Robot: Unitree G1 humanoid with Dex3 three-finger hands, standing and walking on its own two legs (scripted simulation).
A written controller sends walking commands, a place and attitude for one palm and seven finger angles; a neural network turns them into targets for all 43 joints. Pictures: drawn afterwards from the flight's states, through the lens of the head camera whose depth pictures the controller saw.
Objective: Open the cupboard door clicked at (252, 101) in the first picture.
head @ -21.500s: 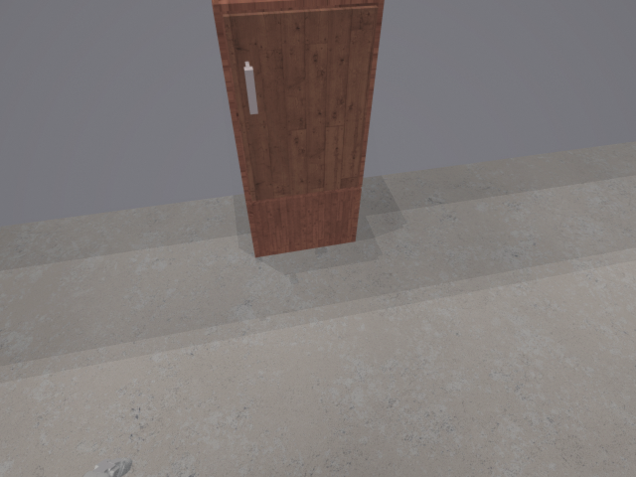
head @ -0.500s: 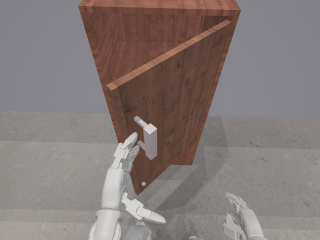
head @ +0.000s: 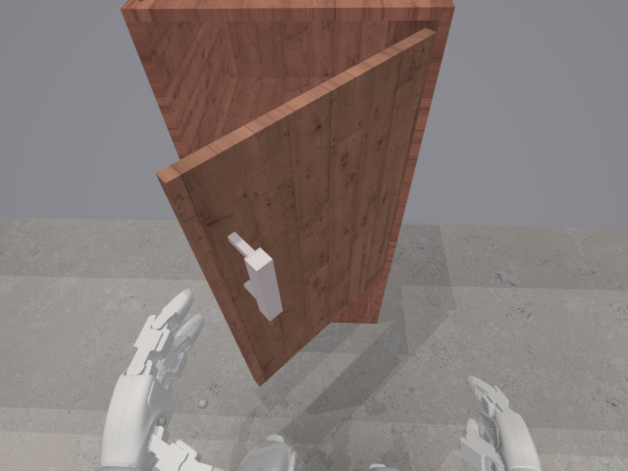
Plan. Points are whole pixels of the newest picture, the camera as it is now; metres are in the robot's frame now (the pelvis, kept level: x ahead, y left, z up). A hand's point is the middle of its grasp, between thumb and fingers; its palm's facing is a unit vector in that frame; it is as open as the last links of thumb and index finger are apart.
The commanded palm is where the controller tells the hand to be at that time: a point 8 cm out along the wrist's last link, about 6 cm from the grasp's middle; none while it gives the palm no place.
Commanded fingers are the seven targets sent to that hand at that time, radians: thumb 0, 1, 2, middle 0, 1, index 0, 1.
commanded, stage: draw the hand back to the body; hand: left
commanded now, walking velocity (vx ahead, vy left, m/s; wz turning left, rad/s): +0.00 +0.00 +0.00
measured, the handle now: (254, 277) +0.34 +0.10 +0.07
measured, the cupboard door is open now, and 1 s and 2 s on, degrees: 46 46 46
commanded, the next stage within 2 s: step back with the hand held close in 1.60 s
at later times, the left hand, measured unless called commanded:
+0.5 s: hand (126, 387) +0.19 +0.18 +0.13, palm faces +0.00 -1.00 -0.06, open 16.2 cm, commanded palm +0.15 +0.24 +0.15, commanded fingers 0.00 -0.32 0.38 -0.16 -0.30 -0.16 -0.30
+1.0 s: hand out of the picture +0.20 +0.28 +0.20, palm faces +0.33 -0.87 -0.38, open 11.7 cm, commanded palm +0.16 +0.33 +0.22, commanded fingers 0.00 0.55 0.75 -0.19 -0.30 -0.19 -0.30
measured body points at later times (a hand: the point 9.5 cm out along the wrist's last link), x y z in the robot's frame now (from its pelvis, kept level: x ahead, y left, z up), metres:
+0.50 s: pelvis +0.01 +0.01 +0.03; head +0.01 +0.00 +0.48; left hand +0.18 +0.23 +0.13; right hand +0.19 -0.22 -0.03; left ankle +0.04 +0.12 -0.65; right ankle -0.03 -0.08 -0.65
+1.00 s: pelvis +0.02 +0.05 +0.08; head +0.00 +0.04 +0.53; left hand +0.18 +0.33 +0.23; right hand +0.20 -0.15 +0.01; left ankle +0.04 +0.12 -0.65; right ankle -0.03 -0.08 -0.65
